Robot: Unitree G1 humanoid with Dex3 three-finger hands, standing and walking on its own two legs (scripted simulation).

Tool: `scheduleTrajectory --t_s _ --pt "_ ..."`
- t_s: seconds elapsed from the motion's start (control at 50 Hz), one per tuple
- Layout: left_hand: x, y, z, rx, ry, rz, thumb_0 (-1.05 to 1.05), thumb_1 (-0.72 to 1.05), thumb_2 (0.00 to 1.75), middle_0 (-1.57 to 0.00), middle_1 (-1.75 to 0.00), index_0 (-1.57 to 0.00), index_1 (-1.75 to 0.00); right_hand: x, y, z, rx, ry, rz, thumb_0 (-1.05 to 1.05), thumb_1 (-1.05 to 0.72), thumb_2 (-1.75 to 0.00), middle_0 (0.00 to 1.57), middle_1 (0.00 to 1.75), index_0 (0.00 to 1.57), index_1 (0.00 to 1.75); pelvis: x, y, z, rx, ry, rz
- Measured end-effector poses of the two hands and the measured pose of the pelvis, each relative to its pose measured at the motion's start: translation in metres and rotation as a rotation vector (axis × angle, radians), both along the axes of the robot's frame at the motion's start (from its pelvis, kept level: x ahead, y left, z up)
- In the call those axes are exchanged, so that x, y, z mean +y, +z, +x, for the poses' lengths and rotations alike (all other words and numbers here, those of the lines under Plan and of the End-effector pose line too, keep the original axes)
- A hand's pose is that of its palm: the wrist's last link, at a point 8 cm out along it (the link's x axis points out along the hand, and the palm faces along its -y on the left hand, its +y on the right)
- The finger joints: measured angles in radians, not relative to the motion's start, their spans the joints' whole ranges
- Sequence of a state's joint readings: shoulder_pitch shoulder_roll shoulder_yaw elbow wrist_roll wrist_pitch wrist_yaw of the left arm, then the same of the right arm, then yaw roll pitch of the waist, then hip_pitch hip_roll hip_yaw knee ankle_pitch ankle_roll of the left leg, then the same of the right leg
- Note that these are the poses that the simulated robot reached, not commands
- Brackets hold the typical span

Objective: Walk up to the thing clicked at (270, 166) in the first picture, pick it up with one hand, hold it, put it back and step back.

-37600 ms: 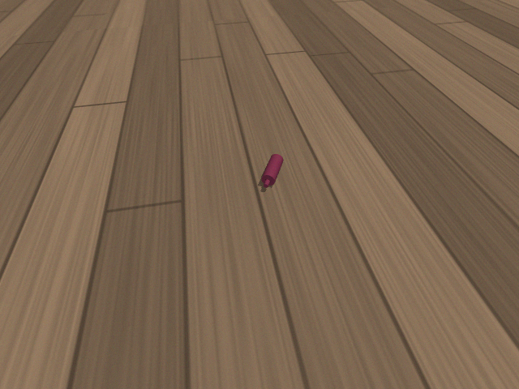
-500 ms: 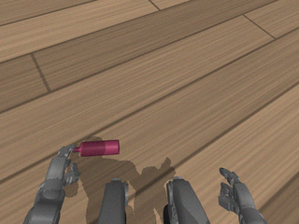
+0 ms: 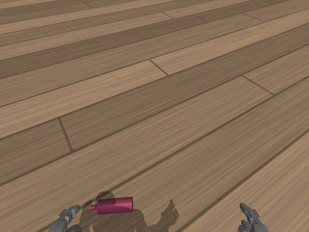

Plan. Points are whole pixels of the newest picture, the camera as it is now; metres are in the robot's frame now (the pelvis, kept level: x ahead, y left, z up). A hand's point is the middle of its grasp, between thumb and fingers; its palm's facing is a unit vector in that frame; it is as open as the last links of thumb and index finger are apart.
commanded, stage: home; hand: left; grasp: from above
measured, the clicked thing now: (111, 205) +0.44 +0.24 -0.67
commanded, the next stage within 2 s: none
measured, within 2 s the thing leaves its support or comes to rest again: neither
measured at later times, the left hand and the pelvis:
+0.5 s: hand out of the picture +0.15 +0.18 -0.04, palm faces +0.06 -0.98 -0.20, open 7.4 cm; pelvis +0.00 +0.00 +0.01, yaw +1 degrees
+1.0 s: hand out of the picture +0.16 +0.18 -0.04, palm faces +0.05 -0.98 -0.20, open 7.4 cm; pelvis +0.00 +0.00 +0.01, yaw +0 degrees
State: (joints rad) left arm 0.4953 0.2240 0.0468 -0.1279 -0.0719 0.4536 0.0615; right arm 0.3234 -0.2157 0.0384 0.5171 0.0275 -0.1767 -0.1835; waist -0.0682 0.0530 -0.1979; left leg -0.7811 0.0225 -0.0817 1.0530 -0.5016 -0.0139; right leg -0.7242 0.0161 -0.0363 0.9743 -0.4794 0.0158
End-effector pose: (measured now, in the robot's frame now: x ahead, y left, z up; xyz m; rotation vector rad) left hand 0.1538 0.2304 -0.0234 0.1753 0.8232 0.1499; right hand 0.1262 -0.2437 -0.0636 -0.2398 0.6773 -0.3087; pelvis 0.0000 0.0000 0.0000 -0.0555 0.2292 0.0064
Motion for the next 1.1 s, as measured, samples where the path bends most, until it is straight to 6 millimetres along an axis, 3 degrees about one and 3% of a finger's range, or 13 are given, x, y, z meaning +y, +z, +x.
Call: scheduleTrajectory --t_s 0.12,0.28,0.7,1.1 --pt "0.001 0.013 -0.01 -0.01 -0.002 0.001 0.01 0.9 0.9 -0.2 -0.3 -0.2 -0.3 0.003 0.015 0.018 -0.08 0.029 -0.005 0.01 -0.9 -0.9 0.2 0.3 0.2 0.3 0.0 0.006 0.003 -0.034 0.005 0.004" --pt "-0.001 0.008 -0.016 0.003 0.004 -0.018 0.01 0.9 0.9 -0.2 -0.3 -0.2 -0.3 0.007 0.023 0.033 -0.131 0.09 -0.011 0.01 -0.9 -0.9 0.21 0.3 0.2 0.3 -0.003 0.007 -0.001 -0.051 0.012 0.009" --pt "-0.003 0.009 -0.012 -0.002 -0.008 -0.008 0.02 0.9 0.9 -0.2 -0.3 -0.2 -0.3 0.003 0.011 0.016 -0.068 0.068 -0.011 0.01 -0.9 -0.9 0.21 0.3 0.2 0.3 -0.003 0.006 -0.001 -0.048 0.007 0.009" --pt "0.0 0.008 -0.009 -0.001 -0.014 -0.011 0.02 0.9 0.9 -0.2 -0.3 -0.2 -0.3 0.006 0.016 0.026 -0.089 0.075 -0.017 0.01 -0.9 -0.9 0.21 0.3 0.2 0.3 0.0 0.006 0.002 -0.051 0.004 0.007"
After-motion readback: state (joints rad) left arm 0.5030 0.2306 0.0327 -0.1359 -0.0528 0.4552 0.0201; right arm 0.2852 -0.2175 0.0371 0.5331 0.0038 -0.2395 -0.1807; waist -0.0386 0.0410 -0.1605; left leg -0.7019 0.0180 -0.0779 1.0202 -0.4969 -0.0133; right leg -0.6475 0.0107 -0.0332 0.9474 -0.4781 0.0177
